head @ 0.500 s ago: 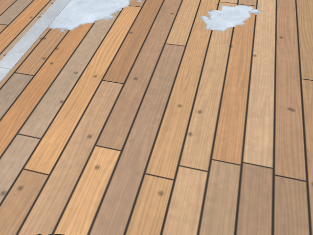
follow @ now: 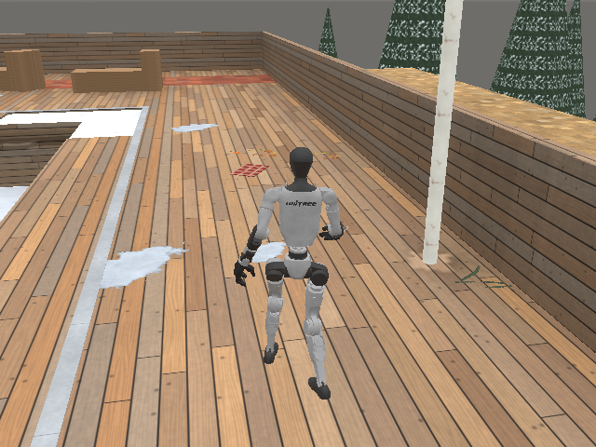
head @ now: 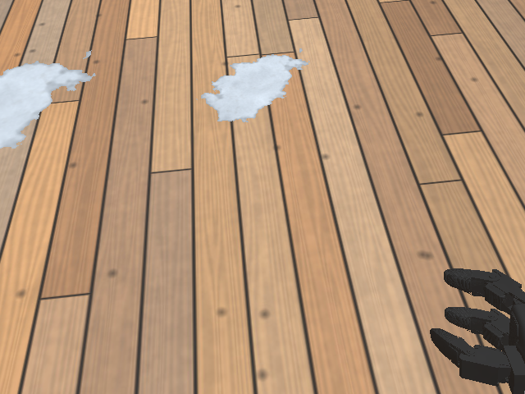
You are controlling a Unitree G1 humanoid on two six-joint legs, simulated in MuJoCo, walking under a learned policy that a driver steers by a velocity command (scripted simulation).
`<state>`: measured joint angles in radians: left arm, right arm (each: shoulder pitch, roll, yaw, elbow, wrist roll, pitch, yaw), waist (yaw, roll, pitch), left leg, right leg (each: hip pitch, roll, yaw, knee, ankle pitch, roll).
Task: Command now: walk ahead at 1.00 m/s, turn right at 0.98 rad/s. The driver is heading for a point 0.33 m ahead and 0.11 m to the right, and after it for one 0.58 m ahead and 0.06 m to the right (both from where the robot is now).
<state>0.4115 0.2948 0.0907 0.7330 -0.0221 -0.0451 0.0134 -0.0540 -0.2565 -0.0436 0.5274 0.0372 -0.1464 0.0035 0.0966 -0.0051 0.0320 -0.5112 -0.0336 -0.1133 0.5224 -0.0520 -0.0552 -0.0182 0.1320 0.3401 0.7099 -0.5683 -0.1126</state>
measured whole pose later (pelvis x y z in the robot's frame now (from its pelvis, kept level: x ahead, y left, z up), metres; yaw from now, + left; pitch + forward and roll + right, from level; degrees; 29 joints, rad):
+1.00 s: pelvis +0.51 -0.03 +0.02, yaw -34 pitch +1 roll +0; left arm 0.17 0.24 0.02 0.71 0.02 0.02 0.00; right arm 0.18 -0.23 -0.01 0.74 -0.02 -0.01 -0.01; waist 0.00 -0.01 0.01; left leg -0.31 0.02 -0.03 0.56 -0.26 -0.04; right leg -0.30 0.09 0.11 0.58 -0.28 -0.03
